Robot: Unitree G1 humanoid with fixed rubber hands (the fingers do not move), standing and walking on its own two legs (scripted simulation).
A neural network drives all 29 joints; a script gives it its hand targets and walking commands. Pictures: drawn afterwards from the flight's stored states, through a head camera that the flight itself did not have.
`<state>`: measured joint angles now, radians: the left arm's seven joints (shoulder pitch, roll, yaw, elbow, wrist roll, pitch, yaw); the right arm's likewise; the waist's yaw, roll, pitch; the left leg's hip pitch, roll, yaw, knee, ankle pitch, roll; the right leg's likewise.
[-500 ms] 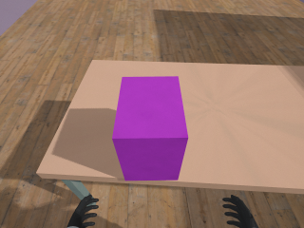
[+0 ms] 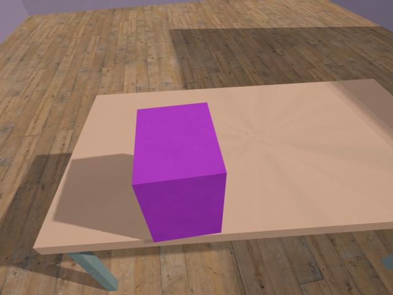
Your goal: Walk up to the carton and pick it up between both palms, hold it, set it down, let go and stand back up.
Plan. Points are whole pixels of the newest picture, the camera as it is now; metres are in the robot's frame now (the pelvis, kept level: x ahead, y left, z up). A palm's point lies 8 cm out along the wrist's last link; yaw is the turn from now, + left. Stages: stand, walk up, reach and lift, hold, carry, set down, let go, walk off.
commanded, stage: stand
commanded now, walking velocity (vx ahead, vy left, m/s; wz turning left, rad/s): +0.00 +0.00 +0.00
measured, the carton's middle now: (180, 172) +0.44 +0.06 -0.04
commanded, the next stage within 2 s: none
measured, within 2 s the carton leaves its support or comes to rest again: neither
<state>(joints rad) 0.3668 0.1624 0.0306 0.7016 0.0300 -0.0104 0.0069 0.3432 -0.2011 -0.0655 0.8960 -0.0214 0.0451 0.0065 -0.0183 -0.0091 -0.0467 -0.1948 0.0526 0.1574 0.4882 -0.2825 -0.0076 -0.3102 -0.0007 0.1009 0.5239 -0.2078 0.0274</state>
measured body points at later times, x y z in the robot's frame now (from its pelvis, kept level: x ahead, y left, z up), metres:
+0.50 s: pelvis +0.00 +0.00 +0.00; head -0.01 -0.01 +0.45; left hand +0.02 +0.22 -0.14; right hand -0.03 -0.25 -0.15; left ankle -0.01 +0.12 -0.74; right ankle +0.05 -0.13 -0.74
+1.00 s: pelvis +0.02 +0.00 +0.00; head +0.01 -0.01 +0.45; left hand +0.02 +0.22 -0.15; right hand -0.04 -0.21 -0.16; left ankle -0.01 +0.12 -0.74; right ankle +0.05 -0.13 -0.74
